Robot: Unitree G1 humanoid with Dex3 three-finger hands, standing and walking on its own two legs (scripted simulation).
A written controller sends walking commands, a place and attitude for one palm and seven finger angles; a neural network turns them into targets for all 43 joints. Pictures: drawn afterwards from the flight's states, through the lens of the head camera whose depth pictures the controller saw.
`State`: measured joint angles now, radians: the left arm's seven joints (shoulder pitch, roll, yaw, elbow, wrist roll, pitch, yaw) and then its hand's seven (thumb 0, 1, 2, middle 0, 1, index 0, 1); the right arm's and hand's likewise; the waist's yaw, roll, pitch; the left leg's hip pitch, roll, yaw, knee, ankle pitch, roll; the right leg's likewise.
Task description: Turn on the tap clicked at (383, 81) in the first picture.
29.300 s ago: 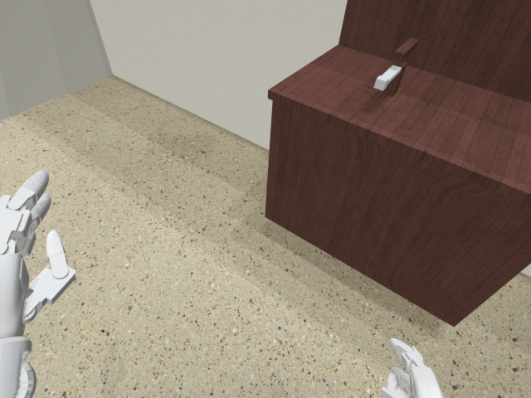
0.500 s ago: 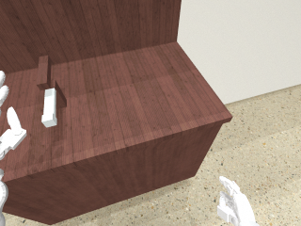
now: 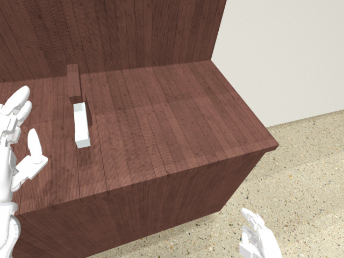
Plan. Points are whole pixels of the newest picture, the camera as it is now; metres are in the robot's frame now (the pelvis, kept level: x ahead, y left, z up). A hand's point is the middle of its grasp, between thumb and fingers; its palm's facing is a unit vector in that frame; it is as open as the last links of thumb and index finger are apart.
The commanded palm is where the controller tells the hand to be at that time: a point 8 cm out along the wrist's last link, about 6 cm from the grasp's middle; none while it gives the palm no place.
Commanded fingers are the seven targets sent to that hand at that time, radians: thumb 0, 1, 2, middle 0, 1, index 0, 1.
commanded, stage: come to a stop and stand still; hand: left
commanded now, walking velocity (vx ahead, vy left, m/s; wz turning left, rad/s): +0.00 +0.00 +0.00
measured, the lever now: (82, 139) +0.34 +0.25 +0.06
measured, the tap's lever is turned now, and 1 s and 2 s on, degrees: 0 0 0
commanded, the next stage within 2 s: look again from close up in 0.18 s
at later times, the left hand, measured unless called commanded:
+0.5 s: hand (55, 162) +0.22 +0.23 +0.17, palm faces +0.39 -0.85 -0.35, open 7.4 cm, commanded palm +0.16 +0.26 +0.18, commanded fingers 0.00 0.90 0.90 -0.20 -0.30 -0.20 -0.30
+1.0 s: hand (68, 169) +0.21 +0.21 +0.16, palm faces +0.36 -0.85 -0.38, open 7.4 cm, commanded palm +0.15 +0.24 +0.18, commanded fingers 0.00 0.90 0.90 -0.20 -0.30 -0.20 -0.30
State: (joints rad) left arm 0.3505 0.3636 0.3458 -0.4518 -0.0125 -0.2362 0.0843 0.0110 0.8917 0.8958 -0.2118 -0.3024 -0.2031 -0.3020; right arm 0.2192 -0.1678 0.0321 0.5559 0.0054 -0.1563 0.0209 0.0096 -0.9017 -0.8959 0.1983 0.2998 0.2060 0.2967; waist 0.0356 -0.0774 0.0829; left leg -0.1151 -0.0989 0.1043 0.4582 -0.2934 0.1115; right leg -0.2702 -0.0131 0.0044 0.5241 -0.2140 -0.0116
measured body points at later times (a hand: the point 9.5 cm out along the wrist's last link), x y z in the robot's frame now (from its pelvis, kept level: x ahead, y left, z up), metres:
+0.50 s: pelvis +0.00 -0.02 +0.00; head +0.03 +0.00 +0.45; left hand +0.19 +0.27 +0.19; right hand +0.19 -0.24 -0.06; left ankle -0.02 +0.04 -0.73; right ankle +0.05 -0.13 -0.73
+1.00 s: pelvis +0.00 -0.04 +0.01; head +0.02 -0.02 +0.46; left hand +0.19 +0.25 +0.18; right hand +0.16 -0.27 -0.07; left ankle -0.02 +0.03 -0.73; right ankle +0.05 -0.13 -0.73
